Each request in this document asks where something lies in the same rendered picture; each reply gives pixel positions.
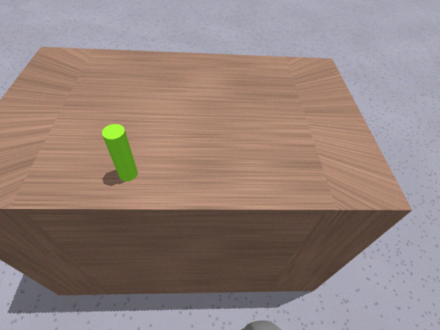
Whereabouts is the can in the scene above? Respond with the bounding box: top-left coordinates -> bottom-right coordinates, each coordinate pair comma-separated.
102,124 -> 138,182

